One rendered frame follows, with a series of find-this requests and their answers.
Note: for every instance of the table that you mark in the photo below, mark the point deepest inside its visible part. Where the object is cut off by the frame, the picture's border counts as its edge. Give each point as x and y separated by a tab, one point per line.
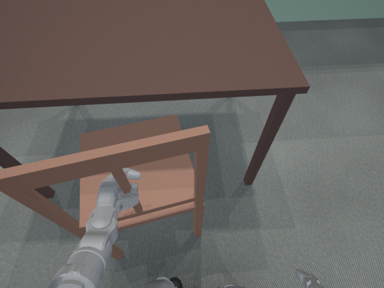
83	52

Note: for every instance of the left robot shin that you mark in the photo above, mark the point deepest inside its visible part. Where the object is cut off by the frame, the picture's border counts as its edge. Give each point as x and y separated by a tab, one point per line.
164	278

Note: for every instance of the robot right hand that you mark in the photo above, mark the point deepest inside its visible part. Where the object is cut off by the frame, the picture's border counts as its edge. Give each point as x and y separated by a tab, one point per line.
308	280

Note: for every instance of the left robot forearm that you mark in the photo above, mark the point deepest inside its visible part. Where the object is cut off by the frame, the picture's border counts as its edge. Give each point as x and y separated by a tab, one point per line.
88	261

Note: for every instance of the chair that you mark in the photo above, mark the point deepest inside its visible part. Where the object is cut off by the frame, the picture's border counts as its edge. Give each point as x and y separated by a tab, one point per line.
156	148

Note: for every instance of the robot left hand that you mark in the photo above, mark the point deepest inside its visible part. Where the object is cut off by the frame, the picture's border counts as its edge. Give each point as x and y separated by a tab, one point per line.
110	193

